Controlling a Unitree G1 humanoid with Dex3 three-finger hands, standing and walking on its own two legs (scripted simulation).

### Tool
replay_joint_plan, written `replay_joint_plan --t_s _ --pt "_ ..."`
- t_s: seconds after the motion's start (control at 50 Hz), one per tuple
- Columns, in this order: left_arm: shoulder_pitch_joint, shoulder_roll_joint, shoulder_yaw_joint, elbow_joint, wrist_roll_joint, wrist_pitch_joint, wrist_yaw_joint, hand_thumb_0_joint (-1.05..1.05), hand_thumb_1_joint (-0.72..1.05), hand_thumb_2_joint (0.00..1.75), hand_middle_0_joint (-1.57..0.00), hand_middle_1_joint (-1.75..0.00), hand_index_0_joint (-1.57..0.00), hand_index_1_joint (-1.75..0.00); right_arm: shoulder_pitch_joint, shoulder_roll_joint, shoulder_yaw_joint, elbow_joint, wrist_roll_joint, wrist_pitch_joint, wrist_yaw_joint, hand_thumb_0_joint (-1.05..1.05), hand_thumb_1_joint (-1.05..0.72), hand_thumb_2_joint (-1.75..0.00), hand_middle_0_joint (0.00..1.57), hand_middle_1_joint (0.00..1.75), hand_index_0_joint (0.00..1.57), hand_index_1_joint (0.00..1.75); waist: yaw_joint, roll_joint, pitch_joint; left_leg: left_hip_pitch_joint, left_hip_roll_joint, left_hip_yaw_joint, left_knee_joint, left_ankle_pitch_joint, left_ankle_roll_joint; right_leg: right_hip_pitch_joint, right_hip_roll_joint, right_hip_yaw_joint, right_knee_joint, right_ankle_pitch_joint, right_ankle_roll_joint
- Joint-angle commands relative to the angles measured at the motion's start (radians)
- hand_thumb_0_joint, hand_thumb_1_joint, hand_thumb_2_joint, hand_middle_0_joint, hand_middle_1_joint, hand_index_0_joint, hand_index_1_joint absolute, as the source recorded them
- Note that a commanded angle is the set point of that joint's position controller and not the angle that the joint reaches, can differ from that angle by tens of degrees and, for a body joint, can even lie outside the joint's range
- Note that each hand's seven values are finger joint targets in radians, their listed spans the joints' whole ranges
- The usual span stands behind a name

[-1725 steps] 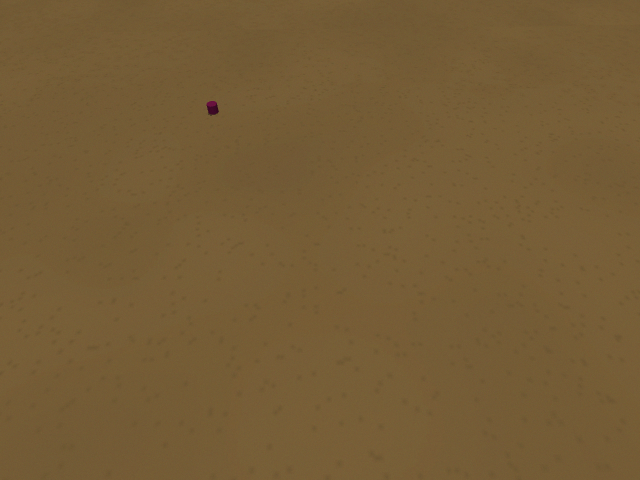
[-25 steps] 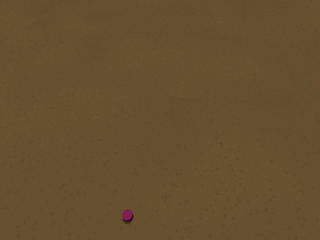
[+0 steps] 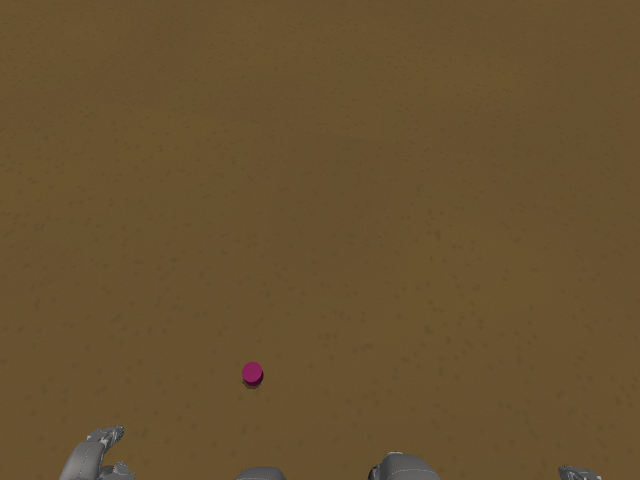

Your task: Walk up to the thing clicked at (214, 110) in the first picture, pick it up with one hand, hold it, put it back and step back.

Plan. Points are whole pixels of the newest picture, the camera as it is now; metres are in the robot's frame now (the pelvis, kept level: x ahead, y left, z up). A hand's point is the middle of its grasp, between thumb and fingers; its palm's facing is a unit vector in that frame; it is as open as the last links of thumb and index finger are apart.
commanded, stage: step back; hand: left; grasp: from above
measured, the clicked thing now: (253, 374) +0.42 +0.19 -0.73
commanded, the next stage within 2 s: none
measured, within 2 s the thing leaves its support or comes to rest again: neither
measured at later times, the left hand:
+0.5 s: hand out of the picture +0.03 +0.27 -0.15, palm faces -0.12 -0.91 -0.38, open 7.4 cm
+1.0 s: hand out of the picture -0.10 +0.29 -0.15, palm faces -0.07 -0.93 -0.36, open 7.4 cm
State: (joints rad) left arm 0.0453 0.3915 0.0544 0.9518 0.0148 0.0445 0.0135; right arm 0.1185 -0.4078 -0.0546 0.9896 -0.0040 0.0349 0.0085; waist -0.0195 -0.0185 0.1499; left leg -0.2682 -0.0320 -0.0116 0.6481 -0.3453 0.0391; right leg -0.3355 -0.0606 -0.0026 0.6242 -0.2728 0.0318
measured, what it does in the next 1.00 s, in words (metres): walks backwards: right foot, then left foot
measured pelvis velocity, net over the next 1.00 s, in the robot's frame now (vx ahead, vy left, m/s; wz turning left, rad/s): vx -0.23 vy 0.03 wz -0.08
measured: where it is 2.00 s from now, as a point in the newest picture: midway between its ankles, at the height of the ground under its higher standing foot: outside the picture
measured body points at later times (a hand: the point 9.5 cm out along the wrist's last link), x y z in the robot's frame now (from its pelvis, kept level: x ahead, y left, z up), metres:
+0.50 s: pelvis -0.09 +0.01 +0.00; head -0.04 +0.00 +0.44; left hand +0.04 +0.31 -0.12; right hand -0.02 -0.30 -0.13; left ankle -0.02 +0.10 -0.71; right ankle -0.10 -0.10 -0.72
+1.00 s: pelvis -0.23 +0.03 +0.01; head -0.17 +0.05 +0.45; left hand -0.10 +0.34 -0.12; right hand -0.14 -0.29 -0.09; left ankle -0.17 +0.14 -0.72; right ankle -0.28 -0.12 -0.64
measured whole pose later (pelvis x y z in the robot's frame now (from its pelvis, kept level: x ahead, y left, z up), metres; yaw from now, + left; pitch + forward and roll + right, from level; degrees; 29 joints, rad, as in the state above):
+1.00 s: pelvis -0.23 +0.03 +0.01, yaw -5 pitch -2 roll -1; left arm 0.16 0.41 0.09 0.80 0.01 0.08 0.00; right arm 0.15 -0.36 -0.04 0.83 -0.03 0.01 -0.03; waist 0.01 -0.04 0.18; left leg -0.32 0.02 -0.01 0.60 -0.24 0.03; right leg -0.42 0.09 0.15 1.14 -0.52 0.02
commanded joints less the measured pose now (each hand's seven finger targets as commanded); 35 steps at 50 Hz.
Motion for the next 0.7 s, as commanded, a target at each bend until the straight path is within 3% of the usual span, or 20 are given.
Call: replay_joint_plan --t_s 0.0,0.02,0.04,0.06,0.1,0.12,0.2,0.24,0.32,0.36,0.4,0.42,0.44,0.46,0.48,0.5,0.54,0.56,0.64,0.68 --pt "-0.005 0.152 0.039 -0.124 -0.008 0.005 0.031 0.0 0.9 0.9 -0.2 -0.3 -0.2 -0.3 0.068 -0.312 -0.079 -0.074 -0.028 -0.032 -0.017 0.0 -0.9 -0.9 0.2 0.3 0.2 0.3 -0.01 0.186 -0.204 0.165 0.36 -0.378 -0.239 0.87 0.141 -0.134 0.165 0.165 0.371 -0.377 -0.066" --pt "-0.015 0.159 0.039 -0.112 -0.005 0.008 0.037 0.0 0.9 0.9 -0.2 -0.3 -0.2 -0.3 0.051 -0.301 -0.08 -0.087 -0.025 -0.032 -0.021 0.0 -0.9 -0.9 0.2 0.3 0.2 0.3 -0.02 0.19 -0.231 0.17 0.373 -0.405 -0.246 0.838 0.151 -0.137 0.174 0.212 0.452 -0.382 -0.069" --pt "-0.013 0.168 0.043 -0.109 -0.008 0.008 0.04 0.0 0.9 0.9 -0.2 -0.3 -0.2 -0.3 0.018 -0.262 -0.073 -0.098 -0.023 -0.032 -0.031 0.0 -0.9 -0.9 0.2 0.3 0.2 0.3 -0.006 0.156 -0.229 0.183 0.336 -0.334 -0.228 0.801 0.137 -0.149 0.164 0.234 0.499 -0.335 -0.07" --pt "0.011 0.178 0.042 -0.102 -0.014 0.008 0.039 0.0 0.9 0.9 -0.2 -0.3 -0.2 -0.3 -0.026 -0.229 -0.064 -0.114 -0.029 -0.034 -0.039 0.0 -0.9 -0.9 0.2 0.3 0.2 0.3 0.023 0.15 -0.213 0.209 0.276 -0.255 -0.2 0.806 0.097 -0.186 0.16 0.232 0.527 -0.279 -0.066" --pt "0.071 0.175 0.046 -0.104 -0.011 0.008 0.03 0.0 0.9 0.9 -0.2 -0.3 -0.2 -0.3 -0.025 -0.201 -0.057 -0.133 -0.022 -0.035 -0.051 0.0 -0.9 -0.9 0.2 0.3 0.2 0.3 0.036 0.168 -0.221 0.247 0.249 -0.204 -0.179 0.792 0.088 -0.188 0.152 0.193 0.535 -0.212 -0.05" --pt "0.078 0.178 0.049 -0.106 -0.005 0.006 0.026 0.0 0.9 0.9 -0.2 -0.3 -0.2 -0.3 -0.004 -0.197 -0.06 -0.136 -0.018 -0.035 -0.054 0.0 -0.9 -0.9 0.2 0.3 0.2 0.3 0.026 0.158 -0.232 0.294 0.257 -0.212 -0.163 0.792 0.108 -0.188 0.144 0.181 0.514 -0.209 -0.037" --pt "0.049 0.172 0.055 -0.149 -0.001 0.0 0.021 0.0 0.9 0.9 -0.2 -0.3 -0.2 -0.3 0.068 -0.199 -0.068 -0.146 -0.017 -0.033 -0.058 0.0 -0.9 -0.9 0.2 0.3 0.2 0.3 -0.019 0.116 -0.213 0.337 0.276 -0.211 -0.151 0.787 0.133 -0.18 0.131 0.152 0.365 -0.22 -0.016" --pt "0.048 0.17 0.06 -0.157 0.003 -0.003 0.02 0.0 0.9 0.9 -0.2 -0.3 -0.2 -0.3 0.075 -0.207 -0.072 -0.157 -0.016 -0.032 -0.057 0.0 -0.9 -0.9 0.2 0.3 0.2 0.3 -0.031 0.118 -0.219 0.318 0.3 -0.222 -0.144 0.746 0.179 -0.14 0.114 0.132 0.3 -0.225 -0.018" --pt "0.105 0.162 0.066 -0.15 0.008 -0.011 0.007 0.0 0.9 0.9 -0.2 -0.3 -0.2 -0.3 0.028 -0.226 -0.069 -0.183 -0.014 -0.031 -0.047 0.0 -0.9 -0.9 0.2 0.3 0.2 0.3 -0.007 0.146 -0.221 0.203 0.314 -0.236 -0.168 0.543 0.179 -0.022 0.087 0.068 0.143 -0.191 -0.044" --pt "0.14 0.163 0.07 -0.141 0.014 -0.016 0.002 0.0 0.9 0.9 -0.2 -0.3 -0.2 -0.3 0.009 -0.234 -0.069 -0.189 -0.013 -0.028 -0.042 0.0 -0.9 -0.9 0.2 0.3 0.2 0.3 0.01 0.119 -0.226 0.123 0.299 -0.225 -0.157 0.446 0.158 0.068 0.086 0.047 0.023 -0.116 -0.062" --pt "0.216 0.158 0.074 -0.116 0.017 -0.023 0.001 0.0 0.9 0.9 -0.2 -0.3 -0.2 -0.3 -0.03 -0.219 -0.062 -0.19 -0.005 -0.023 -0.036 0.0 -0.9 -0.9 0.2 0.3 0.2 0.3 0.049 0.078 -0.24 0.04 0.267 -0.194 -0.117 0.354 0.101 0.177 0.061 0.063 -0.139 0.058 -0.092" --pt "0.215 0.205 0.087 -0.128 0.025 -0.029 0.001 0.0 0.9 0.9 -0.2 -0.3 -0.2 -0.3 -0.02 -0.199 -0.055 -0.197 0.001 -0.024 -0.033 0.0 -0.9 -0.9 0.2 0.3 0.2 0.3 0.039 -0.022 -0.247 -0.06 0.195 -0.139 -0.046 0.25 0.052 0.222 -0.024 0.201 -0.143 0.157 -0.136" --pt "0.162 0.27 0.102 -0.151 0.014 -0.025 -0.005 0.0 0.9 0.9 -0.2 -0.3 -0.2 -0.3 -0.046 -0.163 -0.05 -0.196 0.008 -0.021 -0.033 0.0 -0.9 -0.9 0.2 0.3 0.2 0.3 0.053 -0.199 -0.178 -0.119 0.007 -0.027 0.135 0.001 -0.02 0.114 -0.18 0.417 -0.246 0.192 -0.269" --pt "0.111 0.298 0.106 -0.189 0.022 -0.029 -0.004 0.0 0.9 0.9 -0.2 -0.3 -0.2 -0.3 -0.048 -0.161 -0.053 -0.191 0.005 -0.013 -0.037 0.0 -0.9 -0.9 0.2 0.3 0.2 0.3 0.06 -0.253 -0.125 -0.11 -0.061 -0.028 0.357 -0.261 -0.039 0.002 -0.312 0.532 -0.31 0.22 -0.361" --pt "0.058 0.276 0.102 -0.215 0.02 -0.033 0.0 0.0 0.9 0.9 -0.2 -0.3 -0.2 -0.3 -0.007 -0.17 -0.051 -0.178 0.001 -0.008 -0.035 0.0 -0.9 -0.9 0.2 0.3 0.2 0.3 0.034 -0.193 -0.102 -0.103 -0.061 -0.108 0.481 -0.271 -0.043 -0.052 -0.317 0.51 -0.31 0.266 -0.361" --pt "0.02 0.245 0.093 -0.231 0.009 -0.033 0.007 0.0 0.9 0.9 -0.2 -0.3 -0.2 -0.3 0.034 -0.175 -0.049 -0.164 0.009 -0.008 -0.032 0.0 -0.9 -0.9 0.2 0.3 0.2 0.3 0.015 -0.113 -0.094 -0.104 -0.073 -0.132 0.524 -0.216 -0.046 -0.042 -0.252 0.396 -0.267 0.334 -0.334" --pt "0.003 0.213 0.085 -0.236 0.016 -0.03 0.014 0.0 0.9 0.9 -0.2 -0.3 -0.2 -0.3 0.056 -0.162 -0.04 -0.154 0.011 -0.016 -0.036 0.0 -0.9 -0.9 0.2 0.3 0.2 0.3 0.007 -0.109 -0.088 -0.125 -0.093 -0.111 0.533 -0.166 -0.05 -0.015 -0.169 0.272 -0.226 0.389 -0.275" --pt "0.03 0.202 0.084 -0.244 0.02 -0.029 0.015 0.0 0.9 0.9 -0.2 -0.3 -0.2 -0.3 0.063 -0.165 -0.035 -0.162 0.013 -0.023 -0.038 0.0 -0.9 -0.9 0.2 0.3 0.2 0.3 0.022 -0.111 -0.12 -0.162 -0.088 -0.1 0.481 -0.164 -0.053 0.087 -0.141 0.248 -0.196 0.422 -0.261" --pt "0.097 0.2 0.082 -0.258 0.024 -0.021 0.016 0.0 0.9 0.9 -0.2 -0.3 -0.2 -0.3 0.073 -0.15 -0.028 -0.185 0.003 -0.033 -0.04 0.0 -0.9 -0.9 0.2 0.3 0.2 0.3 0.05 -0.161 -0.211 -0.159 0.003 -0.05 0.115 -0.189 -0.053 0.312 -0.162 0.237 -0.098 0.541 -0.245" --pt "0.09 0.211 0.078 -0.265 0.012 -0.007 0.01 0.0 0.9 0.9 -0.2 -0.3 -0.2 -0.3 0.113 -0.136 -0.036 -0.17 -0.009 -0.041 -0.037 0.0 -0.9 -0.9 0.2 0.3 0.2 0.3 0.029 -0.144 -0.224 -0.054 -0.001 0.01 -0.15 -0.012 -0.04 0.296 -0.128 0.198 -0.015 0.511 -0.209"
